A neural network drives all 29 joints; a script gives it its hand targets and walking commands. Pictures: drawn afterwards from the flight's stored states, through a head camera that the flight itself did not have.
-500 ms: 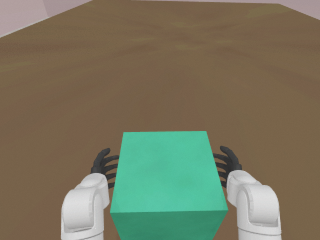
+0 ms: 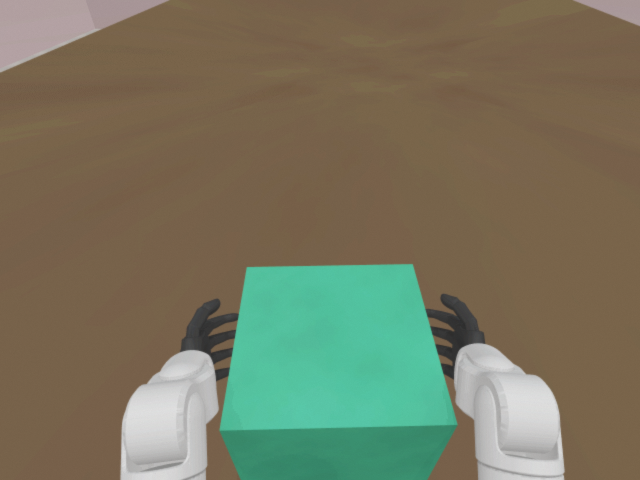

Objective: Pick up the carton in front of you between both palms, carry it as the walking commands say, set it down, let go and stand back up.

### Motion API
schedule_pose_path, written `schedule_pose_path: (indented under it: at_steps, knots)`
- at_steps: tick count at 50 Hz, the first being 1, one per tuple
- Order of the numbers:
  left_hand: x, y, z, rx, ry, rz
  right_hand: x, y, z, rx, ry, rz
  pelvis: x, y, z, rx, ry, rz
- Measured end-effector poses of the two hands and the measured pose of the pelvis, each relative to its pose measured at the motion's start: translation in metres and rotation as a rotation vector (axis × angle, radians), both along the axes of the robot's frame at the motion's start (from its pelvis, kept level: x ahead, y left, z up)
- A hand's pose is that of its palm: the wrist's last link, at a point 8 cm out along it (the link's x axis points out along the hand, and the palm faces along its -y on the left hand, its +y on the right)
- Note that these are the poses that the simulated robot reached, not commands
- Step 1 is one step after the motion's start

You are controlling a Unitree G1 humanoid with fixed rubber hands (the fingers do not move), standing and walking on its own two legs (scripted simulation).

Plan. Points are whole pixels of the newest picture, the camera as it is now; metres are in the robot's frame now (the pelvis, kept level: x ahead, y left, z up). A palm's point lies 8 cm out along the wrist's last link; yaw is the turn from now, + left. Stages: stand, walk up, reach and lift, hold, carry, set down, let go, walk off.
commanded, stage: carry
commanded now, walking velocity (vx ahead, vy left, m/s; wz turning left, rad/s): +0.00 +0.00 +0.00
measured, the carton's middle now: (331, 388) +0.26 +0.00 +0.01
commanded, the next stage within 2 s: hold in 1.18 s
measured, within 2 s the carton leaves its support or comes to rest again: neither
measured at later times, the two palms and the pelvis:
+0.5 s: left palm (211, 387) +0.24 +0.14 +0.05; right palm (461, 381) +0.24 -0.15 +0.05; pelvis -0.03 +0.00 +0.00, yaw +0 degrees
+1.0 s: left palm (217, 377) +0.26 +0.14 +0.04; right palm (455, 372) +0.26 -0.16 +0.04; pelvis -0.03 -0.01 +0.00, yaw +0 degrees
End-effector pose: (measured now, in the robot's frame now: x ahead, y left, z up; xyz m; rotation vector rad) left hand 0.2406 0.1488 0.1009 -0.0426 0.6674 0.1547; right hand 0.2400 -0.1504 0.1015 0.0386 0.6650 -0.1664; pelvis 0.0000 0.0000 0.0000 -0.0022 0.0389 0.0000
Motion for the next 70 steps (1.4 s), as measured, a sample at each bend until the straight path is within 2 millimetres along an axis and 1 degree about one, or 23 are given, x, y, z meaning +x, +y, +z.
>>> schedule_pose_path:
  at_steps: [7,16,25,31,34,38,45,59,64,70]
  knots:
    - [-0.005,-0.002,-0.011,0.020,0.039,-0.010,-0.005,-0.002,-0.011,-0.017,0.039,0.006,-0.011,-0.001,0.001,0.000,-0.004,-0.001]
    - [-0.005,-0.004,-0.029,0.049,0.051,-0.025,-0.005,-0.003,-0.029,-0.047,0.051,0.023,-0.024,-0.003,0.002,0.001,-0.003,-0.002]
    - [0.001,-0.005,-0.049,0.080,0.051,-0.048,0.000,-0.004,-0.049,-0.076,0.052,0.042,-0.032,-0.004,0.002,0.001,-0.001,-0.003]
    - [0.009,-0.006,-0.062,0.094,0.043,-0.059,0.008,-0.005,-0.063,-0.092,0.045,0.052,-0.036,-0.004,0.001,0.001,-0.003,-0.004]
    - [0.013,-0.006,-0.066,0.094,0.030,-0.057,0.012,-0.005,-0.066,-0.093,0.032,0.053,-0.037,-0.004,0.001,0.001,-0.003,-0.004]
    - [0.018,-0.006,-0.066,0.088,0.003,-0.050,0.017,-0.005,-0.066,-0.089,0.005,0.049,-0.037,-0.005,0.001,0.000,-0.002,-0.004]
    - [0.020,-0.007,-0.058,0.081,-0.021,-0.045,0.020,-0.006,-0.059,-0.079,-0.018,0.042,-0.034,-0.005,0.001,0.001,0.001,-0.003]
    - [0.021,-0.008,-0.059,0.086,0.000,-0.048,0.020,-0.007,-0.060,-0.082,0.004,0.045,-0.030,-0.007,0.001,0.001,-0.003,-0.003]
    - [0.013,-0.007,-0.056,0.084,0.006,-0.056,0.013,-0.007,-0.056,-0.087,0.010,0.063,-0.032,-0.007,0.008,0.002,-0.093,-0.004]
    - [0.007,-0.009,-0.052,0.081,0.007,-0.056,0.007,-0.009,-0.052,-0.088,0.012,0.064,-0.037,-0.009,0.010,0.003,-0.149,-0.001]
